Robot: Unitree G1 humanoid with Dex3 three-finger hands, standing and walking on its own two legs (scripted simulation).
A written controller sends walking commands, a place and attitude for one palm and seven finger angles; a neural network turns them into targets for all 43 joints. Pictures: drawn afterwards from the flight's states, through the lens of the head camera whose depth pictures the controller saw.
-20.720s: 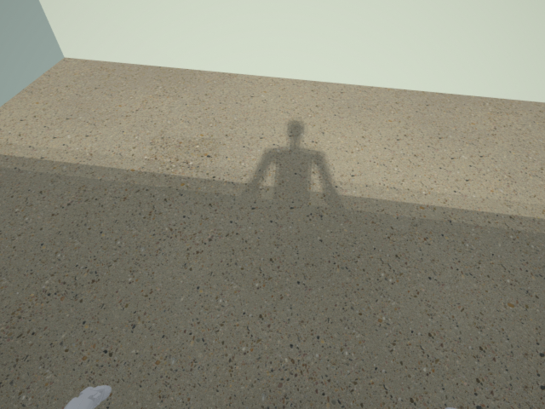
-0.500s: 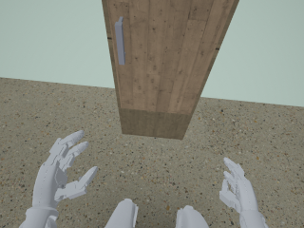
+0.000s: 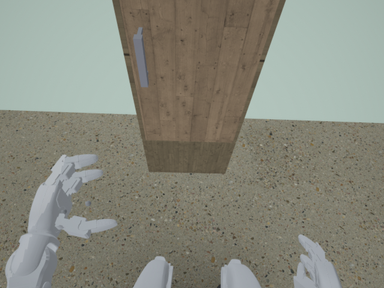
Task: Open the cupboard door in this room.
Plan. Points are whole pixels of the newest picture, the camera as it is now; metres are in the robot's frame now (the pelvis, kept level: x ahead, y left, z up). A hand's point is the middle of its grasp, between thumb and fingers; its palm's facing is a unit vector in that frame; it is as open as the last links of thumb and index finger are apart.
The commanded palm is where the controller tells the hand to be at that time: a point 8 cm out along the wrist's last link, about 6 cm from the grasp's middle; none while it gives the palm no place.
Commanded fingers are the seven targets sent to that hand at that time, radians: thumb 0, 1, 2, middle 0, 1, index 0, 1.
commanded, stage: raise the hand with hooked fingers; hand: left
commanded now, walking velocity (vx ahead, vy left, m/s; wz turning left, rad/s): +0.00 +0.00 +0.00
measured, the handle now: (142, 58) +0.67 +0.18 +0.07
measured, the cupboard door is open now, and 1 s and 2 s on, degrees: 0 0 0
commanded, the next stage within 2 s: move the hooked fingers beside the handle in 1.02 s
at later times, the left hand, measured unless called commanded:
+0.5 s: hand (74, 160) +0.33 +0.25 +0.08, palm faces +0.08 -0.99 -0.07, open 14.0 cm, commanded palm +0.30 +0.30 +0.08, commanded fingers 0.00 -0.50 0.30 -0.30 -1.20 -0.30 -1.20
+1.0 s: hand (77, 161) +0.33 +0.24 +0.08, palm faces +0.05 -1.00 -0.05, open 14.0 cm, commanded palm +0.30 +0.29 +0.08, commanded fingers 0.00 -0.50 0.30 -0.30 -1.20 -0.30 -1.20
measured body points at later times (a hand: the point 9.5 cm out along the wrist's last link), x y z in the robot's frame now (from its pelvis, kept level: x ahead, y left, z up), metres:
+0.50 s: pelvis +0.04 -0.02 +0.02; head +0.11 -0.02 +0.46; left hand +0.32 +0.30 +0.09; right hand +0.20 -0.27 -0.06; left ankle +0.04 +0.11 -0.65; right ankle +0.06 -0.15 -0.65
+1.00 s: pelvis +0.03 -0.02 +0.02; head +0.10 -0.02 +0.47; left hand +0.32 +0.29 +0.09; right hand +0.18 -0.28 -0.06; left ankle +0.04 +0.11 -0.65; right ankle +0.06 -0.15 -0.65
